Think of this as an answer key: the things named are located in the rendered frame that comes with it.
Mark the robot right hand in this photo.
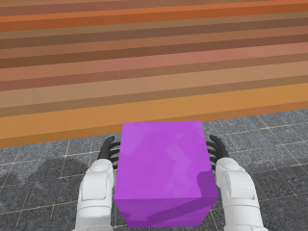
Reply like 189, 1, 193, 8
205, 135, 230, 171

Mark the right robot forearm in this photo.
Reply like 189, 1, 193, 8
216, 157, 269, 231

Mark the left robot forearm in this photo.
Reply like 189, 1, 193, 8
71, 159, 115, 231

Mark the robot left hand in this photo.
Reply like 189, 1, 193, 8
97, 136, 121, 170

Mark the carton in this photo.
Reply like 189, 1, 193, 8
114, 120, 218, 228

